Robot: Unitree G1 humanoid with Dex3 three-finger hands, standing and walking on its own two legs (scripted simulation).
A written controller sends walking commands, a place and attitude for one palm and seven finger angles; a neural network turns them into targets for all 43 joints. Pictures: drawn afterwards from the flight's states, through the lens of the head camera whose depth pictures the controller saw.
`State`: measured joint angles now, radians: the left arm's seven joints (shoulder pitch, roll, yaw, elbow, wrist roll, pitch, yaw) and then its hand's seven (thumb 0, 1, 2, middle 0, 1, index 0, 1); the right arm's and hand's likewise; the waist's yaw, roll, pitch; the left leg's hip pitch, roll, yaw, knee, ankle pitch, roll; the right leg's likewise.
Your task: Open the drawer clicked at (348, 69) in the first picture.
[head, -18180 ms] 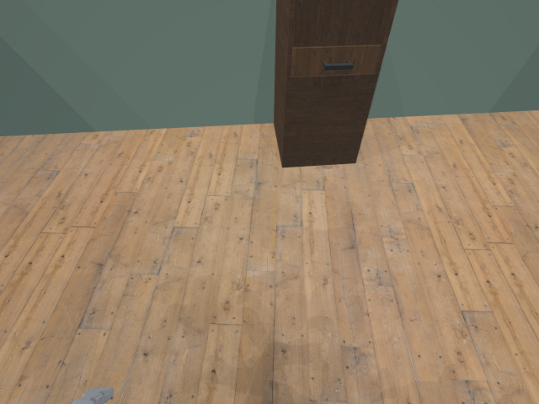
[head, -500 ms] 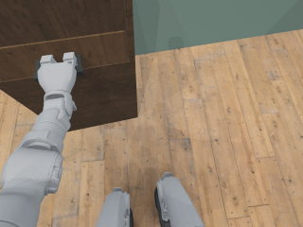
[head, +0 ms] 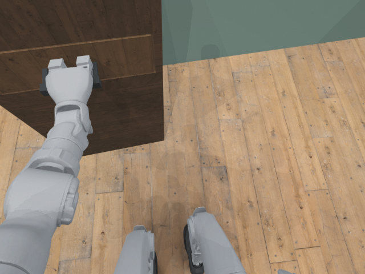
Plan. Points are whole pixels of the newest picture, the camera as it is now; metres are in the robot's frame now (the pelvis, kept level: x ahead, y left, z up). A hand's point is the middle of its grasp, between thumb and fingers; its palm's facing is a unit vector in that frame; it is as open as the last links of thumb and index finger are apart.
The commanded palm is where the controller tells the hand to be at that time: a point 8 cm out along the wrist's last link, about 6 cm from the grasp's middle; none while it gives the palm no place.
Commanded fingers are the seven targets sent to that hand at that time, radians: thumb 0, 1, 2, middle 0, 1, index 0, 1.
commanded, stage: lift the hand off the handle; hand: left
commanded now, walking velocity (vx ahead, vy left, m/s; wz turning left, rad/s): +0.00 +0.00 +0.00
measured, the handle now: (71, 78) +0.57 +0.19 -0.02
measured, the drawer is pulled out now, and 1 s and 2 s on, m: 0.00 0.00 0.00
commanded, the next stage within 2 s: none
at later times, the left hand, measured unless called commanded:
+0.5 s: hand (75, 92) +0.53 +0.18 -0.01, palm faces -0.07 -0.03 -1.00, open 13.6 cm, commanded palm +0.52 +0.18 +0.06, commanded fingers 0.00 -0.50 0.30 -0.30 -1.20 -0.30 -1.20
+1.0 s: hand (72, 84) +0.53 +0.18 +0.02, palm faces -0.09 -0.04 -1.00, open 13.4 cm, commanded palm +0.52 +0.18 +0.10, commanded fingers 0.00 -0.50 0.30 -0.30 -1.20 -0.30 -1.20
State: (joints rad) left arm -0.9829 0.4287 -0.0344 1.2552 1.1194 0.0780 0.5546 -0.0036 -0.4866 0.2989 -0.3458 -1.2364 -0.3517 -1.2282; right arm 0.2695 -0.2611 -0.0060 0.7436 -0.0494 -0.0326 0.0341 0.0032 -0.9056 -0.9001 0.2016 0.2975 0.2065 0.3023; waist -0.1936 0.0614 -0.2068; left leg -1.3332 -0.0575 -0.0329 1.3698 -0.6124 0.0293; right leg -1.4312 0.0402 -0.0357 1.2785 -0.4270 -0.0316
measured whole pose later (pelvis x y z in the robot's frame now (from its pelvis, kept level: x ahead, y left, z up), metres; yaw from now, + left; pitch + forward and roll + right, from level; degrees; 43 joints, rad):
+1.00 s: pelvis +0.04 +0.00 +0.06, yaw +0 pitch +28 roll -1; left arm -0.83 0.37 -0.04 1.18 1.09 0.06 0.52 0.00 -0.49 0.30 -0.42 -1.22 -0.41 -1.21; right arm 0.29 -0.24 -0.03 0.74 -0.05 0.03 0.02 0.00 -0.91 -0.90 0.20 0.30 0.21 0.30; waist -0.16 0.06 -0.18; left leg -0.99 -0.05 -0.04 1.07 -0.56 0.03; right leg -1.10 0.05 -0.02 1.01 -0.39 -0.03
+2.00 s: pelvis +0.05 +0.01 +0.10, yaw +0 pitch +21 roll -1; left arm -0.81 0.35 -0.07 1.13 1.06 0.07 0.45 0.00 -0.49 0.30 -0.45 -1.22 -0.41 -1.21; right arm 0.33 -0.25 -0.04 0.74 -0.03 0.05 0.01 0.00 -0.91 -0.90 0.20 0.30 0.21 0.30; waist -0.13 0.07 -0.15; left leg -0.74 -0.05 -0.03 0.84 -0.47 0.04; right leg -0.84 0.04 0.00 0.80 -0.32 -0.02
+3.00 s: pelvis +0.06 +0.00 +0.14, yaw +0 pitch -1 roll +0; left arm -0.11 0.29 0.01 0.17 0.21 0.01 0.15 -0.01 -0.44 0.32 -0.31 -1.17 -0.32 -1.17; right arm 0.12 -0.21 0.03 0.57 0.05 0.02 -0.06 0.01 -0.91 -0.90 0.20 0.30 0.20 0.30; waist 0.05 0.06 -0.01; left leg -0.13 -0.05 -0.04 0.49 -0.35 0.04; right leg -0.25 0.04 0.01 0.50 -0.24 -0.02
